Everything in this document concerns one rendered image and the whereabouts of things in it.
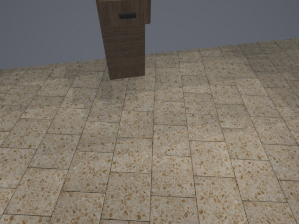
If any drawer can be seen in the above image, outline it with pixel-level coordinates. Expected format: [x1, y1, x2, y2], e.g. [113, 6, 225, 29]
[99, 0, 151, 28]

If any handle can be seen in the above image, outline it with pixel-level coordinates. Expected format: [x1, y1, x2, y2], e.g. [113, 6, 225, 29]
[119, 12, 136, 19]

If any cabinet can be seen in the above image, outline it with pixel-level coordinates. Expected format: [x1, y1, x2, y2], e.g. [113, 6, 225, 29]
[96, 0, 145, 80]

